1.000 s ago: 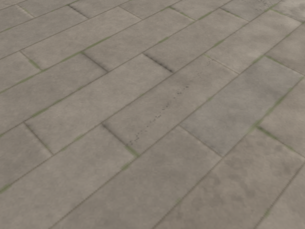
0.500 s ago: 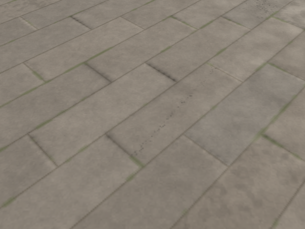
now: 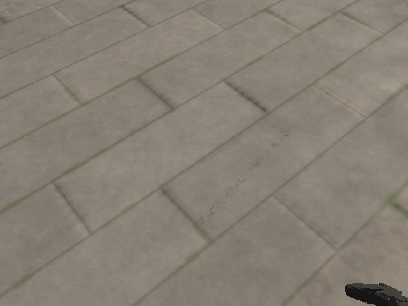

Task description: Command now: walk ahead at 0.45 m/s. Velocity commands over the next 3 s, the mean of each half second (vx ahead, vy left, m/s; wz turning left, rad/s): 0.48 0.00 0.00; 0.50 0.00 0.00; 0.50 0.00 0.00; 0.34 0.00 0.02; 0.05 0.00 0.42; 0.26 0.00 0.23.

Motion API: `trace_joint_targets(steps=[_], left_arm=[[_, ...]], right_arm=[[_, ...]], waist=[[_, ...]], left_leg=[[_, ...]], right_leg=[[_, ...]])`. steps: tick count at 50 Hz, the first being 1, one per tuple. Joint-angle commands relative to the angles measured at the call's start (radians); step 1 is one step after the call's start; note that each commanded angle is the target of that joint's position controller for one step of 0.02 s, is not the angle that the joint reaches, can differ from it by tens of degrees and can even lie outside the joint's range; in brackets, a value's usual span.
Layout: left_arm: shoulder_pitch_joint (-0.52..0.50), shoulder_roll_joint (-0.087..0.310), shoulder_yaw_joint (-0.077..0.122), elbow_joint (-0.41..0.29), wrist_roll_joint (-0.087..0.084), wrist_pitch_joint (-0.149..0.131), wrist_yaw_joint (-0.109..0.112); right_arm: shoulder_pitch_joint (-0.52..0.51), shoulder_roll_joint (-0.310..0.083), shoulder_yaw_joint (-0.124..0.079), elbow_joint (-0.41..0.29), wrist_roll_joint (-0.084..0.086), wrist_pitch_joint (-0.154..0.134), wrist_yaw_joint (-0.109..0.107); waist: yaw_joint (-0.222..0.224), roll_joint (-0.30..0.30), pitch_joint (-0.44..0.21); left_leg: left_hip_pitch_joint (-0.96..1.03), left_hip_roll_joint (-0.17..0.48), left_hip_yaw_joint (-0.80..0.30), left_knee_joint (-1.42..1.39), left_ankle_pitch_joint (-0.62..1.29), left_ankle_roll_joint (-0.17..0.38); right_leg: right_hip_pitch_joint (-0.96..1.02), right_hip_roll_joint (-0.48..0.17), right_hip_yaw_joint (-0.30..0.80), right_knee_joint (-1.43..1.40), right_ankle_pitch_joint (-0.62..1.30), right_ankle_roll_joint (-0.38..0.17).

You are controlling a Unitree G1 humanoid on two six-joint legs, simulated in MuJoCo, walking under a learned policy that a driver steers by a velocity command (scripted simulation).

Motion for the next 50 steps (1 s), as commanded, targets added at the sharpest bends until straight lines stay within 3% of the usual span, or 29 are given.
trace_joint_targets(steps=[1,3,4,5,6,7,8,9,10,12,13,15,19,23,27,30,31,32,33,34,35,36,37,38,40,42,45,48,50], left_arm=[[-0.021,0.206,0.042,-0.04,-0.012,-0.019,0.01],[-0.037,0.222,0.052,-0.046,0.003,-0.004,0.007],[-0.046,0.214,0.05,-0.053,0.012,0.01,0.007],[-0.05,0.196,0.042,-0.066,0.022,0.017,0.006],[0.074,0.062,0.009,-0.083,0.026,0.007,-0.005],[0.08,0.055,0.0,-0.066,0.008,-0.02,-0.017],[-0.021,0.15,0.028,-0.105,-0.023,-0.039,-0.026],[-0.109,0.177,0.032,-0.133,-0.035,-0.048,-0.024],[-0.143,0.167,0.035,-0.143,-0.027,-0.047,-0.016],[-0.099,0.134,0.04,-0.132,-0.007,-0.019,-0.004],[-0.087,0.115,0.038,-0.129,-0.004,-0.007,-0.001],[-0.136,0.12,0.042,-0.153,0.003,0.006,0.005],[-0.296,0.131,0.048,-0.212,0.018,-0.002,0.002],[-0.44,0.104,0.035,-0.253,0.007,-0.017,-0.014],[-0.54,0.111,0.027,-0.299,-0.003,-0.025,-0.036],[-0.52,0.146,0.034,-0.313,-0.007,-0.034,-0.05],[-0.459,0.169,0.045,-0.301,-0.007,-0.038,-0.05],[-0.319,0.21,0.068,-0.258,-0.006,-0.039,-0.046],[-0.121,0.281,0.093,-0.21,0.006,-0.039,-0.037],[-0.004,0.379,0.12,-0.179,0.011,-0.027,-0.035],[-0.004,0.284,0.09,-0.18,0.006,-0.027,-0.037],[-0.093,0.234,0.072,-0.196,0.005,-0.028,-0.036],[-0.181,0.205,0.062,-0.218,0.008,-0.027,-0.035],[-0.238,0.175,0.053,-0.227,0.012,-0.027,-0.038],[-0.279,0.145,0.043,-0.226,0.023,-0.033,-0.042],[-0.262,0.169,0.05,-0.21,0.018,-0.04,-0.041],[-0.217,0.195,0.056,-0.184,0.015,-0.037,-0.026],[-0.18,0.202,0.055,-0.167,0.008,-0.03,-0.014],[-0.135,0.213,0.058,-0.146,0.002,-0.027,-0.011]], right_arm=[[-0.102,-0.093,-0.021,-0.095,0.006,-0.007,-0.003],[0.014,-0.136,-0.047,-0.065,0.004,-0.004,-0.007],[0.161,-0.165,-0.068,-0.018,0.006,0.002,-0.013],[0.32,-0.192,-0.083,0.026,0.006,0.009,-0.021],[0.431,-0.275,-0.099,0.056,-0.025,0.012,-0.024],[0.428,-0.22,-0.079,0.065,-0.022,0.011,-0.015],[0.322,-0.168,-0.061,0.056,-0.012,0.002,-0.011],[0.234,-0.138,-0.052,0.04,-0.013,-0.005,-0.008],[0.17,-0.123,-0.047,0.038,-0.024,-0.013,-0.002],[0.121,-0.094,-0.038,0.043,-0.038,-0.026,0.005],[0.126,-0.089,-0.037,0.052,-0.032,-0.03,0.007],[0.159,-0.111,-0.04,0.075,-0.03,-0.034,-0.001],[0.248,-0.153,-0.049,0.108,-0.027,-0.027,-0.03],[0.327,-0.169,-0.051,0.14,-0.013,-0.017,-0.045],[0.398,-0.173,-0.055,0.178,-0.007,0.005,-0.046],[0.393,-0.19,-0.064,0.184,-0.005,0.022,-0.047],[0.372,-0.198,-0.066,0.178,-0.005,0.028,-0.048],[0.359,-0.182,-0.059,0.173,-0.009,0.033,-0.047],[0.36,-0.144,-0.04,0.149,-0.023,0.032,-0.048],[0.466,-0.028,-0.005,0.134,-0.029,0.01,-0.037],[0.429,-0.082,-0.015,0.145,-0.013,-0.015,-0.036],[0.341,-0.159,-0.037,0.117,0.018,-0.032,-0.031],[0.289,-0.162,-0.037,0.106,0.021,-0.037,-0.033],[0.259,-0.152,-0.04,0.103,0.006,-0.034,-0.037],[0.287,-0.117,-0.043,0.112,-0.006,-0.01,-0.04],[0.286,-0.088,-0.039,0.108,-0.012,0.009,-0.041],[0.187,-0.086,-0.039,0.071,-0.022,0.012,-0.044],[0.078,-0.062,-0.029,0.043,-0.018,0.003,-0.034],[0.009,-0.058,-0.024,0.026,-0.013,0.0,-0.027]], waist=[[-0.062,-0.131,0.101],[-0.133,-0.158,-0.007],[-0.205,-0.154,-0.095],[-0.272,-0.128,-0.182],[-0.217,0.131,-0.345],[-0.209,0.232,-0.423],[-0.188,0.163,-0.221],[-0.161,0.078,-0.103],[-0.121,0.011,-0.04],[-0.057,0.051,-0.03],[-0.049,0.049,-0.024],[-0.046,0.042,0.006],[-0.087,0.006,0.032],[-0.141,0.006,0.043],[-0.171,0.008,0.062],[-0.139,0.039,0.038],[-0.098,0.055,0.001],[-0.029,0.046,-0.086],[0.044,-0.007,-0.243],[0.013,-0.258,-0.38],[0.036,-0.243,-0.4],[0.021,-0.195,-0.252],[-0.01,-0.132,-0.166],[-0.034,-0.09,-0.096],[-0.087,-0.119,-0.058],[-0.103,-0.105,-0.036],[-0.087,-0.079,-0.003],[-0.054,-0.086,0.02],[-0.029,-0.082,0.035]], left_leg=[[0.153,-0.038,-0.002,-0.133,0.084,0.032],[0.292,-0.076,0.012,-0.115,0.03,0.07],[0.459,-0.102,0.032,-0.109,0.0,0.098],[0.711,-0.035,-0.036,-0.092,-0.018,0.133],[1.058,0.23,-0.481,-0.162,-0.26,0.276],[1.049,0.333,-0.851,-0.397,-0.442,0.334],[0.882,0.303,-0.765,-0.443,-0.523,0.282],[0.708,0.272,-0.605,-0.464,-0.455,0.251],[0.556,0.231,-0.483,-0.492,-0.331,0.23],[0.406,0.171,-0.344,-0.54,-0.213,0.212],[0.37,0.16,-0.309,-0.559,-0.187,0.221],[0.342,0.15,-0.257,-0.595,-0.171,0.234],[0.423,0.148,-0.208,-0.61,-0.1,0.229],[0.474,0.128,-0.136,-0.601,-0.063,0.197],[0.619,0.174,-0.137,-0.538,-0.021,0.191],[0.704,0.212,-0.156,-0.455,0.105,0.17],[0.709,0.202,-0.142,-0.381,0.259,0.156],[0.68,0.15,-0.099,-0.213,0.409,0.131],[0.514,0.097,-0.053,0.062,0.304,0.097],[0.079,-0.084,0.002,0.448,-0.141,0.012],[-0.052,-0.096,-0.151,0.585,-0.516,0.024],[-0.134,-0.036,-0.162,0.635,-0.456,0.046],[-0.118,0.023,-0.127,0.6,-0.362,0.051],[-0.088,0.056,-0.112,0.534,-0.291,0.045],[0.021,0.093,-0.113,0.458,-0.216,0.031],[0.022,0.1,-0.1,0.406,-0.175,0.01],[-0.045,0.1,-0.091,0.234,-0.036,-0.018],[0.005,0.068,-0.057,0.022,0.124,-0.018],[0.029,0.046,-0.039,-0.063,0.168,-0.016]], right_leg=[[-0.162,-0.246,0.071,-0.051,0.566,-0.122],[-0.08,-0.255,0.045,0.121,0.897,-0.092],[-0.1,-0.226,0.018,0.302,1.005,-0.071],[-0.264,-0.19,0.008,0.538,0.878,-0.047],[-0.622,-0.03,-0.021,0.953,0.371,0.003],[-0.738,0.046,0.096,1.171,-0.2,0.0],[-0.842,-0.019,0.112,1.249,-0.16,-0.02],[-0.839,-0.074,0.081,1.222,-0.071,-0.037],[-0.797,-0.119,0.064,1.153,0.003,-0.039],[-0.677,-0.169,0.072,1.066,0.066,-0.035],[-0.66,-0.175,0.064,1.036,0.067,-0.026],[-0.707,-0.184,0.05,0.96,0.119,-0.005],[-0.836,-0.186,0.043,0.715,0.343,0.033],[-0.786,-0.14,-0.002,0.49,0.477,0.045],[-0.809,-0.119,-0.002,0.381,0.409,0.03],[-0.745,-0.095,-0.014,0.333,0.283,-0.009],[-0.648,-0.068,-0.039,0.314,0.253,-0.028],[-0.454,-0.039,-0.063,0.292,0.257,-0.059],[-0.142,-0.152,0.057,0.34,0.272,-0.122],[0.246,-0.392,0.513,0.28,0.095,-0.281],[0.258,-0.417,0.696,0.157,0.012,-0.286],[0.138,-0.386,0.548,0.142,0.009,-0.235],[-0.004,-0.347,0.418,0.12,0.083,-0.208],[-0.13,-0.309,0.333,0.08,0.151,-0.199],[-0.269,-0.256,0.231,0.017,0.233,-0.185],[-0.316,-0.247,0.168,-0.018,0.327,-0.203],[-0.3,-0.235,0.103,-0.041,0.409,-0.205],[-0.306,-0.196,0.031,-0.055,0.392,-0.174],[-0.278,-0.203,0.023,-0.059,0.356,-0.169]])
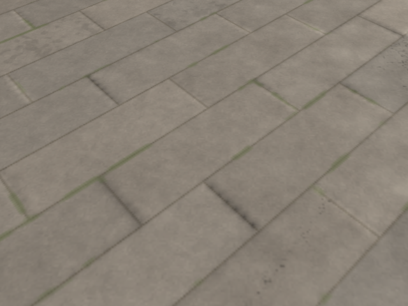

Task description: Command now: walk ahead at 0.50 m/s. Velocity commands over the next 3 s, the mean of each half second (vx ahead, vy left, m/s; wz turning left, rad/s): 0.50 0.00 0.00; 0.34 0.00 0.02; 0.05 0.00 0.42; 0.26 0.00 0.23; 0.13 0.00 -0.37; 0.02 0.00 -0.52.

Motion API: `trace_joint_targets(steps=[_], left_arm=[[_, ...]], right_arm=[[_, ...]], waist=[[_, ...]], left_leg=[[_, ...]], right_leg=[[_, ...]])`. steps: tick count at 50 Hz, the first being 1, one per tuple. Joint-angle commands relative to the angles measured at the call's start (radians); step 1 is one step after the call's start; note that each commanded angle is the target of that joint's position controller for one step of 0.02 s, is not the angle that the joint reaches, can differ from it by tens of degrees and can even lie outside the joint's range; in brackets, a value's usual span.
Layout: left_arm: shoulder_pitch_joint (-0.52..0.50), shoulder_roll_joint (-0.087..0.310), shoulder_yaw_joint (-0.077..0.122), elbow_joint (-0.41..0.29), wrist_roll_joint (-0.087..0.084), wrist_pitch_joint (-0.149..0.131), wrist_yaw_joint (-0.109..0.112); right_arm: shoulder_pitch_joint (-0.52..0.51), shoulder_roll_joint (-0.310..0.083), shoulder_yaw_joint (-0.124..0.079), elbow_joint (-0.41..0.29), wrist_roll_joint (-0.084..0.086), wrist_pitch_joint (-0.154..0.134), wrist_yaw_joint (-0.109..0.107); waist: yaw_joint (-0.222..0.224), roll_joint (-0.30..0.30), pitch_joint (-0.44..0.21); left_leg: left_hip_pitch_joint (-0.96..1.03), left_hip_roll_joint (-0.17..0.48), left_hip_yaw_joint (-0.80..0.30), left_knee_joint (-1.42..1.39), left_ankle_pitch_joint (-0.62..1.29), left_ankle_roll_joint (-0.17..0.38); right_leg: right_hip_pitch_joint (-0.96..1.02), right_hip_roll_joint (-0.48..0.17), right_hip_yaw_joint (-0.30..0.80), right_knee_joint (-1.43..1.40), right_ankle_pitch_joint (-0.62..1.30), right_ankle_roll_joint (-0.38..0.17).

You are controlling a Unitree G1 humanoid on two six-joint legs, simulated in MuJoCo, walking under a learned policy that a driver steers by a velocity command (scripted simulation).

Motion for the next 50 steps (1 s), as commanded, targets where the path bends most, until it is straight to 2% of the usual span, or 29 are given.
trace_joint_targets(steps=[1,6,8,9,10,11,12,13,14,15,17,19,22,26,29,32,34,35,36,37,38,39,40,41,42,44,45,47,50], left_arm=[[0.019,0.175,0.036,-0.028,-0.011,-0.007,0.011],[0.034,0.192,0.049,-0.002,-0.017,0.022,0.02],[-0.001,0.196,0.049,-0.01,-0.013,0.035,0.021],[0.006,0.166,0.036,-0.021,-0.003,0.04,0.022],[0.111,0.069,0.005,-0.044,0.011,0.027,0.015],[0.133,0.038,-0.008,-0.027,-0.001,0.001,0.008],[0.046,0.148,0.02,-0.045,-0.03,-0.02,0.001],[-0.039,0.166,0.023,-0.07,-0.044,-0.031,0.0],[-0.079,0.157,0.025,-0.076,-0.035,-0.031,0.007],[-0.081,0.152,0.033,-0.073,-0.02,-0.02,0.013],[-0.043,0.105,0.029,-0.062,-0.012,0.005,0.015],[-0.069,0.091,0.028,-0.075,-0.006,0.019,0.018],[-0.172,0.09,0.03,-0.112,0.003,0.018,0.017],[-0.309,0.062,0.017,-0.15,-0.004,0.006,0.003],[-0.392,0.063,0.011,-0.179,-0.011,0.001,-0.011],[-0.435,0.079,0.011,-0.209,-0.014,-0.008,-0.03],[-0.379,0.109,0.022,-0.201,-0.01,-0.013,-0.035],[-0.279,0.136,0.038,-0.172,-0.001,-0.015,-0.033],[-0.134,0.183,0.059,-0.126,0.011,-0.018,-0.028],[0.014,0.263,0.075,-0.097,0.034,-0.018,-0.02],[0.036,0.28,0.074,-0.079,0.023,-0.006,-0.023],[0.041,0.196,0.053,-0.088,0.006,0.001,-0.025],[-0.06,0.168,0.041,-0.102,0.002,0.002,-0.019],[-0.144,0.139,0.029,-0.114,0.006,0.001,-0.017],[-0.193,0.114,0.022,-0.116,0.011,0.0,-0.016],[-0.236,0.078,0.009,-0.101,0.033,-0.003,-0.019],[-0.251,0.083,0.008,-0.094,0.037,-0.005,-0.019],[-0.279,0.107,0.012,-0.083,0.039,-0.004,-0.01],[-0.265,0.166,0.028,-0.067,0.031,0.016,0.01]], right_arm=[[-0.113,-0.033,0.002,-0.078,0.006,-0.015,0.012],[-0.137,-0.074,-0.008,-0.107,0.009,-0.026,0.037],[0.026,-0.121,-0.035,-0.061,0.007,-0.027,0.034],[0.199,-0.172,-0.06,-0.01,0.004,-0.025,0.026],[0.328,-0.274,-0.083,0.013,-0.017,-0.021,0.018],[0.35,-0.235,-0.071,0.025,-0.001,-0.015,0.023],[0.284,-0.172,-0.05,0.015,0.007,-0.019,0.024],[0.204,-0.137,-0.04,-0.005,0.002,-0.021,0.02],[0.136,-0.111,-0.031,-0.013,-0.007,-0.024,0.022],[0.096,-0.079,-0.022,-0.018,-0.017,-0.03,0.024],[0.089,-0.074,-0.02,-0.008,-0.019,-0.036,0.028],[0.114,-0.1,-0.027,0.01,-0.015,-0.041,0.022],[0.162,-0.121,-0.032,0.035,-0.011,-0.035,0.004],[0.221,-0.131,-0.031,0.064,-0.001,-0.027,-0.009],[0.281,-0.135,-0.033,0.099,0.005,-0.015,-0.01],[0.304,-0.144,-0.041,0.12,0.008,0.003,-0.015],[0.275,-0.155,-0.045,0.118,0.006,0.014,-0.02],[0.25,-0.158,-0.045,0.113,0.005,0.021,-0.022],[0.251,-0.136,-0.036,0.106,0.0,0.025,-0.024],[0.283,-0.091,-0.016,0.077,-0.027,0.019,-0.025],[0.438,0.027,0.019,0.11,-0.02,0.003,-0.012],[0.377,-0.098,-0.012,0.128,0.006,-0.01,-0.01],[0.272,-0.125,-0.022,0.093,0.03,-0.013,-0.012],[0.222,-0.115,-0.021,0.086,0.024,-0.008,-0.02],[0.204,-0.106,-0.027,0.084,0.009,0.004,-0.029],[0.248,-0.054,-0.023,0.097,0.0,0.035,-0.035],[0.259,-0.028,-0.018,0.099,-0.001,0.045,-0.038],[0.239,-0.02,-0.013,0.091,-0.005,0.058,-0.045],[0.161,-0.061,-0.02,0.066,-0.002,0.078,-0.042]], waist=[[0.007,-0.102,0.064],[-0.026,-0.112,0.054],[-0.121,-0.123,-0.046],[-0.187,-0.091,-0.166],[-0.165,0.113,-0.324],[-0.162,0.244,-0.41],[-0.169,0.149,-0.274],[-0.15,0.089,-0.161],[-0.118,0.019,-0.08],[-0.085,0.021,-0.045],[-0.051,0.039,-0.035],[-0.043,0.021,-0.01],[-0.066,-0.002,0.018],[-0.111,0.004,0.046],[-0.139,0.001,0.071],[-0.133,0.008,0.077],[-0.087,0.03,0.043],[-0.029,0.042,-0.023],[0.031,0.024,-0.126],[0.048,-0.117,-0.288],[-0.01,-0.345,-0.439],[0.04,-0.193,-0.43],[0.019,-0.174,-0.268],[-0.015,-0.101,-0.179],[-0.044,-0.083,-0.125],[-0.101,-0.12,-0.113],[-0.117,-0.131,-0.11],[-0.129,-0.151,-0.119],[-0.097,-0.153,-0.129]], left_leg=[[0.054,-0.035,0.034,-0.122,0.091,0.003],[0.068,-0.054,0.02,-0.198,-0.05,0.061],[0.312,-0.115,0.077,-0.219,-0.091,0.097],[0.578,-0.085,0.044,-0.19,-0.073,0.132],[0.973,0.166,-0.341,-0.198,-0.142,0.265],[1.091,0.272,-0.708,-0.386,-0.308,0.357],[0.992,0.239,-0.623,-0.415,-0.396,0.304],[0.849,0.204,-0.478,-0.431,-0.361,0.265],[0.698,0.165,-0.367,-0.465,-0.271,0.245],[0.601,0.126,-0.29,-0.494,-0.193,0.225],[0.512,0.1,-0.218,-0.546,-0.119,0.229],[0.491,0.095,-0.163,-0.579,-0.05,0.243],[0.528,0.082,-0.104,-0.598,0.011,0.234],[0.541,0.043,-0.025,-0.61,-0.007,0.199],[0.634,0.075,-0.027,-0.585,-0.006,0.2],[0.751,0.127,-0.043,-0.521,0.075,0.19],[0.785,0.128,-0.036,-0.429,0.289,0.164],[0.779,0.096,-0.011,-0.307,0.487,0.14],[0.713,0.035,0.025,-0.123,0.52,0.1],[0.461,-0.045,0.057,0.192,0.164,0.05],[0.135,-0.223,0.011,0.524,-0.676,-0.009],[0.099,-0.187,-0.128,0.617,-0.7,-0.002],[0.037,-0.138,-0.094,0.608,-0.639,0.004],[0.055,-0.087,-0.053,0.551,-0.567,-0.005],[0.104,-0.056,-0.042,0.486,-0.512,-0.012],[0.269,-0.032,-0.038,0.383,-0.447,-0.022],[0.307,-0.032,-0.028,0.309,-0.429,-0.029],[0.355,-0.037,-0.015,0.156,-0.365,-0.038],[0.376,-0.046,0.007,0.065,-0.248,-0.036]], right_leg=[[-0.056,-0.257,0.105,-0.091,0.203,-0.143],[0.12,-0.335,0.123,0.021,0.337,-0.111],[0.108,-0.291,0.083,0.222,0.619,-0.08],[-0.008,-0.234,0.044,0.445,0.575,-0.05],[-0.371,-0.103,0.002,0.834,0.2,0.012],[-0.595,0.008,0.103,1.057,-0.381,0.037],[-0.704,-0.061,0.174,1.145,-0.365,0.014],[-0.724,-0.115,0.147,1.126,-0.275,-0.003],[-0.688,-0.162,0.124,1.059,-0.188,-0.001],[-0.629,-0.196,0.129,0.99,-0.132,0.001],[-0.548,-0.213,0.126,0.933,-0.085,0.012],[-0.579,-0.22,0.116,0.864,-0.029,0.03],[-0.655,-0.218,0.108,0.688,0.131,0.056],[-0.599,-0.175,0.062,0.45,0.308,0.058],[-0.618,-0.157,0.057,0.366,0.302,0.05],[-0.641,-0.146,0.065,0.315,0.209,0.019],[-0.541,-0.112,0.045,0.288,0.138,-0.008],[-0.392,-0.071,0.011,0.263,0.16,-0.029],[-0.167,-0.077,0.014,0.255,0.298,-0.06],[0.183,-0.288,0.228,0.346,0.637,-0.139],[0.47,-0.511,0.599,0.293,0.74,-0.324],[0.395,-0.464,0.576,0.251,0.672,-0.289],[0.253,-0.427,0.42,0.229,0.694,-0.246],[0.106,-0.379,0.326,0.193,0.706,-0.217],[-0.019,-0.353,0.273,0.156,0.691,-0.201],[-0.186,-0.307,0.192,0.103,0.694,-0.191],[-0.227,-0.293,0.156,0.09,0.714,-0.195],[-0.255,-0.278,0.097,0.082,0.717,-0.192],[-0.237,-0.299,0.08,0.048,0.502,-0.184]])
Over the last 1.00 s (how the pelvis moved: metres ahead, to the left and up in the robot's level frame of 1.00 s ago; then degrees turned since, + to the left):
0.56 -0.03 0.01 1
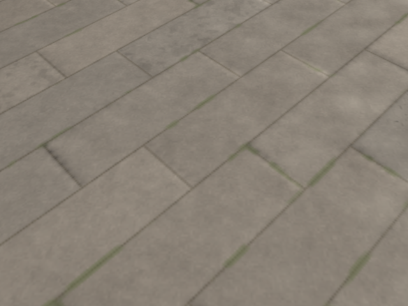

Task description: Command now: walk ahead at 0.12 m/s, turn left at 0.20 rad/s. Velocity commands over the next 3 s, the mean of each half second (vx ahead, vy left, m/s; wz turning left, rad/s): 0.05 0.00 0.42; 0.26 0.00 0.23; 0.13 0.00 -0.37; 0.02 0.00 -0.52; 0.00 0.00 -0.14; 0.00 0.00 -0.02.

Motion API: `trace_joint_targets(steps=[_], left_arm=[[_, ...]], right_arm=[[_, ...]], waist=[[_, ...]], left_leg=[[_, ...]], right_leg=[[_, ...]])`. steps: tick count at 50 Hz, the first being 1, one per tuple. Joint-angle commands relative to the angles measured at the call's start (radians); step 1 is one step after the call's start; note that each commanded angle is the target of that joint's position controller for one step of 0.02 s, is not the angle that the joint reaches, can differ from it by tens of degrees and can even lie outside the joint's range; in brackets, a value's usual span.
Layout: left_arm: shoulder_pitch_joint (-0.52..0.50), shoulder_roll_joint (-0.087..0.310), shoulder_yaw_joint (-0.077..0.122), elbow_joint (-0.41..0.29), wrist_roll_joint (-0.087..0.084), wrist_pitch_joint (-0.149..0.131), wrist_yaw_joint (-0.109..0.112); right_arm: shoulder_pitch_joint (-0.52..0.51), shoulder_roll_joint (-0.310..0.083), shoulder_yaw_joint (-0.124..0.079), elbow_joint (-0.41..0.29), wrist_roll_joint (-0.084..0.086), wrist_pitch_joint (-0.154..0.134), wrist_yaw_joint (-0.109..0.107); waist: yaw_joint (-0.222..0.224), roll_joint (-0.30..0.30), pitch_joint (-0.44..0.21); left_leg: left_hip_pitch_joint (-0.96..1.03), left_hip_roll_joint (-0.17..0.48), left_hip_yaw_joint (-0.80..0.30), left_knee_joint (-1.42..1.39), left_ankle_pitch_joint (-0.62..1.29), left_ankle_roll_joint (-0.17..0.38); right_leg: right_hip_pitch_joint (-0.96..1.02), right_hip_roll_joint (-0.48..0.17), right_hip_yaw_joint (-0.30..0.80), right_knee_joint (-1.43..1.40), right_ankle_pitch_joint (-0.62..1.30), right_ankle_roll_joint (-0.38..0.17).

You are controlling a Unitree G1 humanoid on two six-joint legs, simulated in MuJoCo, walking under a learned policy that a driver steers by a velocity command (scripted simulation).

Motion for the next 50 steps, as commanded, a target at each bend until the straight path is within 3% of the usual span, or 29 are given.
trace_joint_targets(steps=[1,5,8,10,11,12,13,14,15,16,17,22,27,29,31,33,34,35,36,37,38,40,41,43,46,50], left_arm=[[-0.067,0.203,0.044,-0.059,-0.007,0.004,0.025],[-0.04,0.206,0.054,-0.056,-0.023,0.043,0.054],[-0.049,0.215,0.063,-0.069,-0.035,0.066,0.069],[-0.056,0.214,0.067,-0.073,-0.051,0.08,0.075],[-0.012,0.191,0.065,-0.064,-0.05,0.082,0.074],[-0.023,0.135,0.051,-0.099,-0.012,0.077,0.066],[-0.135,0.124,0.047,-0.148,-0.005,0.072,0.068],[-0.14,0.151,0.055,-0.148,-0.014,0.067,0.06],[-0.123,0.161,0.061,-0.136,-0.034,0.065,0.057],[-0.107,0.166,0.066,-0.119,-0.038,0.067,0.062],[-0.116,0.188,0.073,-0.118,-0.031,0.07,0.069],[-0.135,0.148,0.067,-0.127,-0.04,0.064,0.068],[-0.138,0.157,0.067,-0.127,-0.043,0.062,0.058],[-0.127,0.158,0.066,-0.124,-0.049,0.055,0.044],[-0.133,0.157,0.065,-0.128,-0.052,0.04,0.028],[-0.071,0.147,0.063,-0.105,-0.053,0.017,0.014],[-0.019,0.152,0.065,-0.084,-0.046,0.006,0.012],[0.078,0.194,0.071,-0.06,-0.029,-0.004,0.014],[0.157,0.31,0.094,-0.032,-0.011,-0.006,0.013],[0.143,0.295,0.094,-0.033,-0.004,-0.02,0.007],[0.091,0.232,0.078,-0.054,-0.017,-0.029,0.011],[0.058,0.185,0.062,-0.066,-0.042,-0.03,0.019],[0.076,0.177,0.058,-0.061,-0.044,-0.029,0.022],[0.137,0.171,0.055,-0.041,-0.04,-0.031,0.025],[0.18,0.188,0.056,-0.03,-0.042,-0.025,0.027],[0.242,0.21,0.056,-0.009,-0.044,-0.004,0.024]], right_arm=[[0.076,-0.093,-0.022,-0.029,0.003,0.025,-0.001],[-0.019,-0.106,-0.037,-0.081,0.006,0.038,0.004],[-0.021,-0.089,-0.041,-0.096,0.01,0.034,0.018],[0.027,-0.086,-0.047,-0.085,0.009,0.029,0.031],[0.047,-0.133,-0.061,-0.086,0.002,0.027,0.031],[0.07,-0.243,-0.088,-0.098,-0.005,0.027,0.017],[0.115,-0.257,-0.086,-0.102,-0.024,0.018,0.022],[0.122,-0.228,-0.078,-0.107,-0.03,-0.001,0.027],[0.068,-0.214,-0.078,-0.119,-0.018,-0.015,0.023],[0.019,-0.204,-0.078,-0.134,-0.001,-0.018,0.017],[-0.006,-0.188,-0.073,-0.143,0.014,-0.015,0.011],[0.024,-0.198,-0.076,-0.149,0.009,0.006,-0.005],[-0.008,-0.213,-0.078,-0.164,0.005,0.023,-0.011],[-0.009,-0.191,-0.07,-0.162,0.007,0.027,-0.009],[-0.007,-0.176,-0.059,-0.156,0.006,0.027,-0.006],[-0.012,-0.154,-0.044,-0.152,0.0,0.023,-0.007],[0.007,-0.121,-0.031,-0.147,-0.005,0.016,-0.007],[0.01,-0.061,-0.012,-0.152,-0.009,0.007,-0.004],[0.0,-0.055,-0.013,-0.192,0.012,-0.012,-0.001],[-0.067,-0.138,-0.033,-0.214,0.024,-0.032,-0.001],[-0.067,-0.189,-0.048,-0.203,0.031,-0.04,0.003],[-0.048,-0.17,-0.05,-0.182,0.01,-0.047,0.014],[-0.073,-0.149,-0.047,-0.187,0.005,-0.053,0.02],[-0.119,-0.095,-0.035,-0.199,0.002,-0.063,0.029],[-0.187,-0.046,-0.017,-0.223,0.007,-0.07,0.038],[-0.239,-0.045,-0.012,-0.244,0.01,-0.077,0.053]], waist=[[-0.03,-0.145,-0.156],[0.005,-0.128,-0.073],[-0.005,-0.126,-0.077],[-0.041,-0.124,-0.098],[-0.037,-0.053,-0.107],[-0.002,0.196,-0.136],[-0.065,0.278,-0.144],[-0.061,0.132,-0.182],[-0.031,0.094,-0.173],[-0.012,0.048,-0.162],[-0.008,0.042,-0.157],[-0.013,0.071,-0.172],[-0.021,0.103,-0.157],[-0.03,0.113,-0.163],[-0.035,0.136,-0.124],[0.007,0.122,-0.096],[0.025,0.086,-0.098],[0.045,-0.05,-0.125],[0.035,-0.249,-0.095],[0.056,-0.241,-0.001],[0.036,-0.186,0.049],[0.018,-0.194,0.046],[0.029,-0.187,0.045],[0.055,-0.175,0.027],[0.083,-0.169,0.021],[0.092,-0.177,0.026]], left_leg=[[0.169,-0.001,0.022,-0.037,0.077,0.001],[0.054,0.009,0.027,-0.039,-0.035,0.017],[0.073,-0.015,0.07,-0.132,-0.048,0.028],[0.184,-0.052,0.107,-0.314,0.106,0.059],[0.261,-0.025,0.029,-0.415,0.289,0.098],[0.413,0.169,-0.25,-0.424,0.682,0.199],[0.485,0.304,-0.459,-0.458,0.856,0.387],[0.498,0.278,-0.42,-0.455,0.826,0.399],[0.501,0.221,-0.332,-0.439,0.786,0.344],[0.491,0.179,-0.282,-0.434,0.731,0.293],[0.48,0.169,-0.269,-0.437,0.706,0.272],[0.462,0.123,-0.265,-0.446,0.664,0.269],[0.383,0.107,-0.309,-0.455,0.51,0.26],[0.343,0.09,-0.323,-0.483,0.236,0.249],[0.279,0.072,-0.355,-0.507,-0.051,0.242],[0.207,0.037,-0.364,-0.478,-0.193,0.215],[0.166,0.001,-0.347,-0.427,-0.224,0.184],[0.065,-0.076,-0.253,-0.209,-0.254,0.132],[-0.157,-0.219,-0.091,-0.004,-0.317,0.09],[-0.286,-0.155,-0.133,0.145,-0.301,0.082],[-0.312,-0.107,-0.151,0.198,-0.208,0.085],[-0.315,-0.05,-0.077,0.188,-0.066,0.063],[-0.3,-0.028,-0.057,0.165,0.0,0.051],[-0.267,-0.02,-0.001,0.113,0.095,0.03],[-0.182,-0.027,0.047,-0.076,0.174,0.013],[-0.005,-0.082,0.08,-0.251,0.212,0.008]], right_leg=[[0.002,-0.296,0.12,-0.128,0.317,-0.171],[0.072,-0.349,0.165,-0.134,0.051,-0.173],[0.139,-0.359,0.146,-0.056,0.159,-0.15],[0.136,-0.321,0.09,0.048,0.208,-0.087],[0.097,-0.26,0.032,0.164,0.123,-0.016],[-0.115,-0.137,-0.074,0.426,-0.14,0.076],[-0.338,0.016,-0.003,0.625,-0.566,0.12],[-0.368,-0.015,0.113,0.767,-0.574,0.115],[-0.392,-0.038,0.141,0.796,-0.49,0.109],[-0.408,-0.052,0.145,0.773,-0.422,0.112],[-0.405,-0.067,0.154,0.745,-0.371,0.119],[-0.33,-0.033,0.148,0.581,-0.264,0.146],[-0.213,-0.022,0.157,0.42,-0.22,0.159],[-0.145,-0.03,0.143,0.347,-0.208,0.147],[-0.08,-0.026,0.115,0.262,-0.211,0.123],[0.059,-0.021,0.082,0.095,-0.135,0.085],[0.145,-0.049,0.105,0.035,-0.14,0.06],[0.262,-0.212,0.288,-0.034,-0.221,0.006],[0.33,-0.382,0.613,-0.138,-0.368,-0.134],[0.268,-0.46,0.778,-0.202,-0.534,-0.226],[0.244,-0.42,0.692,-0.205,-0.569,-0.2],[0.261,-0.335,0.539,-0.223,-0.471,-0.13],[0.257,-0.314,0.481,-0.235,-0.39,-0.114],[0.256,-0.276,0.381,-0.244,-0.225,-0.109],[0.23,-0.244,0.276,-0.242,-0.075,-0.106],[0.173,-0.237,0.238,-0.166,0.196,-0.099]])
Over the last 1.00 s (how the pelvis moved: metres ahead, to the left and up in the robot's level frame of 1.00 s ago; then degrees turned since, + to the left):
0.52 0.00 -0.01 1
